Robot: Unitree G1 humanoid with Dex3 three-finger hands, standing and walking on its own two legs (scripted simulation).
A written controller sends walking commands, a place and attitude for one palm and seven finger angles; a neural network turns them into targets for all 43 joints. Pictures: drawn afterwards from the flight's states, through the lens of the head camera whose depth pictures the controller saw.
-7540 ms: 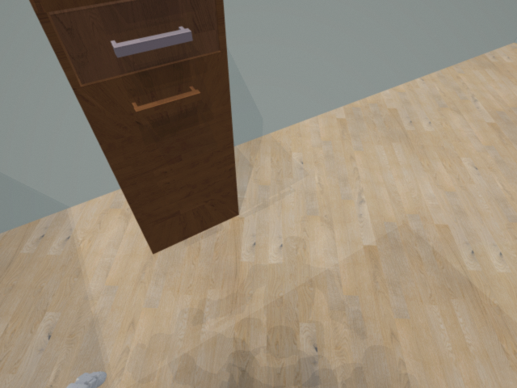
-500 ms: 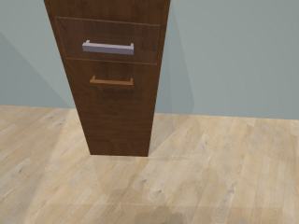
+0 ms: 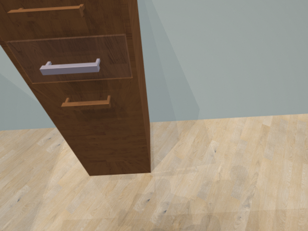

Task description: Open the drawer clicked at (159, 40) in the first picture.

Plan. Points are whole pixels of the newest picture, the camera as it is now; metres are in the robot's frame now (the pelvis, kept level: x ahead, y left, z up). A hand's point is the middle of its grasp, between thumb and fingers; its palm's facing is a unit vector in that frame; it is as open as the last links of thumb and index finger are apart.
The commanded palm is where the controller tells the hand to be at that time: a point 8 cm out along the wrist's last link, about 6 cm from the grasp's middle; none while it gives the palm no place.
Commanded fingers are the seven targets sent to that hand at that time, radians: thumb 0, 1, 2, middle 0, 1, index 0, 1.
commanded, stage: take the last steps up to it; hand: left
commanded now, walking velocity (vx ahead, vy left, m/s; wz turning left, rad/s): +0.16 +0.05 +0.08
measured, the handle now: (72, 65) +0.61 +0.30 +0.14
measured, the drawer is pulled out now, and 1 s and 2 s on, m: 0.00 0.00 0.00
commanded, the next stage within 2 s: come to a stop and stand still in 0.08 s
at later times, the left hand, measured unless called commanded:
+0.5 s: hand out of the picture +0.01 +0.15 -0.18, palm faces +0.13 -0.99 -0.11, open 7.4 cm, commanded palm none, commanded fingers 0.00 0.90 0.90 -0.20 -0.30 -0.20 -0.30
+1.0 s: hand out of the picture +0.08 +0.13 -0.16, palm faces +0.02 -0.97 -0.25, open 7.3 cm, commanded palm none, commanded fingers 0.00 0.90 0.90 -0.20 -0.30 -0.20 -0.30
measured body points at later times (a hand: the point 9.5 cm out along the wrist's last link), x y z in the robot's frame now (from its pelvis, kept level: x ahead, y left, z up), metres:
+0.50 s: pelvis +0.08 +0.02 +0.00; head +0.10 +0.03 +0.45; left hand +0.01 +0.20 -0.17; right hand +0.17 -0.20 -0.15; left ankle +0.12 +0.14 -0.74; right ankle +0.05 -0.07 -0.74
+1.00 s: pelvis +0.03 -0.05 +0.00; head +0.04 -0.08 +0.45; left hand +0.08 +0.18 -0.14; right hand +0.04 -0.29 -0.17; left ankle +0.03 +0.10 -0.71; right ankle +0.02 -0.12 -0.74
